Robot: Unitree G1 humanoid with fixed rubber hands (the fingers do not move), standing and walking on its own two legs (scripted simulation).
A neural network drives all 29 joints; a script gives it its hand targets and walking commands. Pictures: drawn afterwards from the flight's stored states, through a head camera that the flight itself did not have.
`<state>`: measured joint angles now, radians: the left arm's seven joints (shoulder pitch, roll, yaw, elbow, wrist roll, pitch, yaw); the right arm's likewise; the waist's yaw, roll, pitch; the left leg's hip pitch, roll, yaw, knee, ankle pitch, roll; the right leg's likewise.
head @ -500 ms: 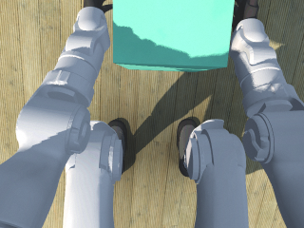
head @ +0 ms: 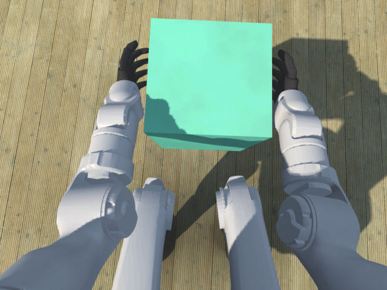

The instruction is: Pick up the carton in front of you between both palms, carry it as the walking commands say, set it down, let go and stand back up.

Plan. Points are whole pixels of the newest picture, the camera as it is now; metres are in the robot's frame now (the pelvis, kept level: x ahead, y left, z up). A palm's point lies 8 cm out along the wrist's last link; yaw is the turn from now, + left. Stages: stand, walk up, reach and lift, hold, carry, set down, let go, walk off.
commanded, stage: reach and lift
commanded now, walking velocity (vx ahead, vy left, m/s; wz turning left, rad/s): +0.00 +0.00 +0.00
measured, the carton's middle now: (205, 99) +0.50 -0.03 -0.14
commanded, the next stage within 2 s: none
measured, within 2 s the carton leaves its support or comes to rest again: neither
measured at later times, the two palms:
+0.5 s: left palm (90, 59) +0.48 +0.13 +0.08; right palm (325, 71) +0.46 -0.17 +0.08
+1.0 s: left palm out of the picture +0.43 +0.14 +0.24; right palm out of the picture +0.42 -0.16 +0.24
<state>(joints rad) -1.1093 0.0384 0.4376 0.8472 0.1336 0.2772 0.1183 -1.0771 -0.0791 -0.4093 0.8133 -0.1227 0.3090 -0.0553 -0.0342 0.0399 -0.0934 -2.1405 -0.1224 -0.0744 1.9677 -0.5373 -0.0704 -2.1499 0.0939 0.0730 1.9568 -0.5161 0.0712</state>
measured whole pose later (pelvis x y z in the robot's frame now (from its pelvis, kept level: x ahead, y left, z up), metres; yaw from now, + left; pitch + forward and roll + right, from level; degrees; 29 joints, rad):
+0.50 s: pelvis +0.03 +0.00 +0.13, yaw +0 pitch +38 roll +0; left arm -0.80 -0.06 0.40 0.66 0.14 0.31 0.10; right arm -0.78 0.02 -0.38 0.63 -0.15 0.35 -0.03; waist -0.03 0.03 -0.22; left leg -1.71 -0.13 -0.10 1.57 -0.52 -0.05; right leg -1.72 0.10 0.10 1.56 -0.50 0.06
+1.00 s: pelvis +0.09 +0.00 +0.27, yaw -1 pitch +21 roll +0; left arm -0.43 -0.12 0.32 0.62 0.16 0.27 0.08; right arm -0.41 0.10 -0.31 0.59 -0.17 0.30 -0.03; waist -0.02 0.02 -0.20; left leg -0.93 -0.09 -0.14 0.99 -0.42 -0.02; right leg -0.95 0.08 0.13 0.99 -0.40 0.03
